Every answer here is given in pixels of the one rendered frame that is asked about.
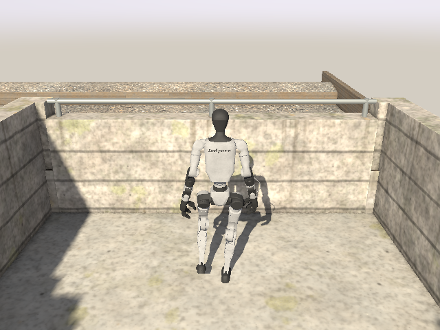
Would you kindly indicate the left robot upper arm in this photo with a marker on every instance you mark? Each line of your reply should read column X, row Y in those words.
column 195, row 157

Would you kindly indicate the robot head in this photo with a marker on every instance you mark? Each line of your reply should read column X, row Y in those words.
column 220, row 119

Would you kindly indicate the humanoid robot torso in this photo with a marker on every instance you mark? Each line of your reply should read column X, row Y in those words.
column 220, row 161

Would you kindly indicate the right robot forearm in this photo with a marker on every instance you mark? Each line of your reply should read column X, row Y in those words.
column 249, row 182

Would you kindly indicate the left robot hand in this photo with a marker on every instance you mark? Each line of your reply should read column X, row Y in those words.
column 184, row 208

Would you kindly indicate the right robot hand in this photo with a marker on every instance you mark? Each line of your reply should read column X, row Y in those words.
column 253, row 203

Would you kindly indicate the right robot upper arm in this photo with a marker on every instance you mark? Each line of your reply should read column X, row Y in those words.
column 241, row 145

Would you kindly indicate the left robot forearm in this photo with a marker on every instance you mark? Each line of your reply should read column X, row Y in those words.
column 188, row 187

